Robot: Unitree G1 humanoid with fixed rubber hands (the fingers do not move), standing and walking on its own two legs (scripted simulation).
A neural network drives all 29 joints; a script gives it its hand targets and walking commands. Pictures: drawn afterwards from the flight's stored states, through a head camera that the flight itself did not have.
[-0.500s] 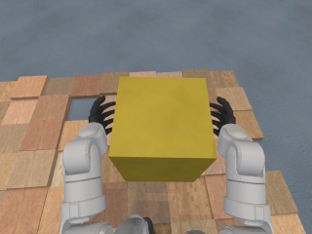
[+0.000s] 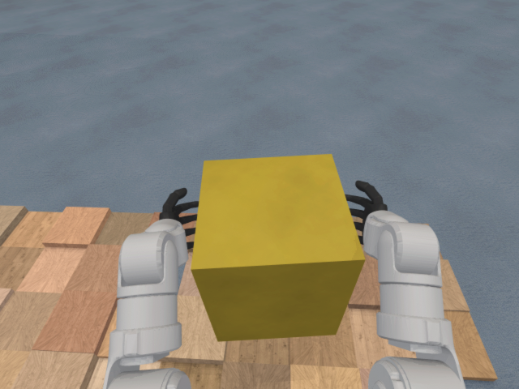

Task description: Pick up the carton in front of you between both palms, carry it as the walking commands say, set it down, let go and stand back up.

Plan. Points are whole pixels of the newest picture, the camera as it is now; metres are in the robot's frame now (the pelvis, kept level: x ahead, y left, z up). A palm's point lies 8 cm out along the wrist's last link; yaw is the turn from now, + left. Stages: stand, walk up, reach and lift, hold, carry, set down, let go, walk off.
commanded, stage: carry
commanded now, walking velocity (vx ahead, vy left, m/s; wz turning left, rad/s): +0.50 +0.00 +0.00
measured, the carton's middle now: (272, 251) +0.34 +0.04 +0.03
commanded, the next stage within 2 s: none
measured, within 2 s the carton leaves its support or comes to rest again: neither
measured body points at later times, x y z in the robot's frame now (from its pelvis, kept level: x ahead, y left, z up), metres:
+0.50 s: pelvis +0.26 +0.02 +0.03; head +0.26 +0.02 +0.48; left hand +0.60 +0.14 +0.18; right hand +0.58 -0.16 +0.19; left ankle +0.19 +0.12 -0.71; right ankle +0.33 -0.10 -0.69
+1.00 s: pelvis +0.54 +0.03 -0.01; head +0.53 +0.04 +0.44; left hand +0.88 +0.20 +0.10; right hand +0.88 -0.10 +0.10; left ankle +0.58 +0.09 -0.75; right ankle +0.44 -0.11 -0.65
